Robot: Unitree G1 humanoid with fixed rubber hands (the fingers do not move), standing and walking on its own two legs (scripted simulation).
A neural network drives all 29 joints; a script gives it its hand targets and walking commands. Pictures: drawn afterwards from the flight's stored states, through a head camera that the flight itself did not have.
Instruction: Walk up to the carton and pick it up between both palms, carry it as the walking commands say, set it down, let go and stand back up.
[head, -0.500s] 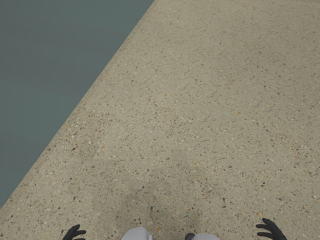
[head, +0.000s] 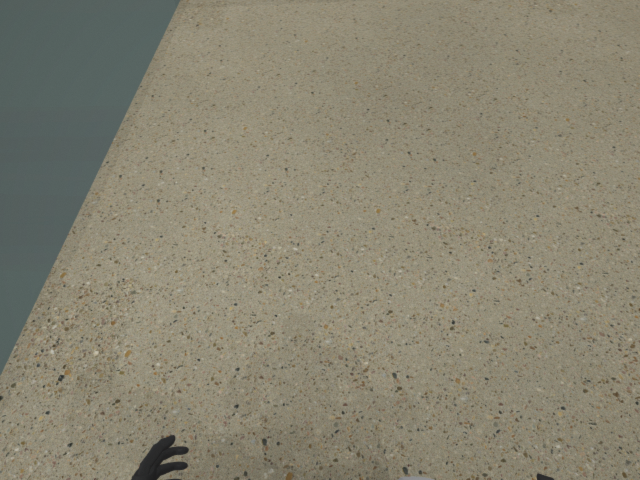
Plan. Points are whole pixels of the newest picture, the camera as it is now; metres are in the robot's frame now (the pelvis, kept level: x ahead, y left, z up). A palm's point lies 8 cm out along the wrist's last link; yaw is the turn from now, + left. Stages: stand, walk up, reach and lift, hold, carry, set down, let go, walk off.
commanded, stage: walk up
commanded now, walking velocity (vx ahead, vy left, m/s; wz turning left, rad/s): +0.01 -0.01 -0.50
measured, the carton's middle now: out of the picture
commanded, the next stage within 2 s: none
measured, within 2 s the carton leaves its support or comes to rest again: neither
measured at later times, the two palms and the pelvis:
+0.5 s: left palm (147, 474) +0.15 +0.26 -0.12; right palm out of the picture +0.04 -0.27 -0.10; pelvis +0.00 +0.01 +0.00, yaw -14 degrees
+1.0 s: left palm (239, 419) +0.21 +0.14 -0.09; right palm out of the picture -0.10 -0.31 -0.13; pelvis -0.03 -0.04 +0.00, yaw -29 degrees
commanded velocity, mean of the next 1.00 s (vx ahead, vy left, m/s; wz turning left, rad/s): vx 0.00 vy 0.00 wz -0.50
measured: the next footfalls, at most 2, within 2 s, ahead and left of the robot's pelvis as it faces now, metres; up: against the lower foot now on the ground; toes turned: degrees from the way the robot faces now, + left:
right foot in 0.02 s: +0.03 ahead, -0.12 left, +0.00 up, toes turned -5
left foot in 0.44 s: +0.06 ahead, +0.11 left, +0.00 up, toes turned -10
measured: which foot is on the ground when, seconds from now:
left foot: down 0.00-0.02, up 0.04-0.42, down 0.44-0.88, up 0.90-1.00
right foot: up 0.00-0.00, down 0.02-0.44, up 0.46-0.86, down 0.88-1.00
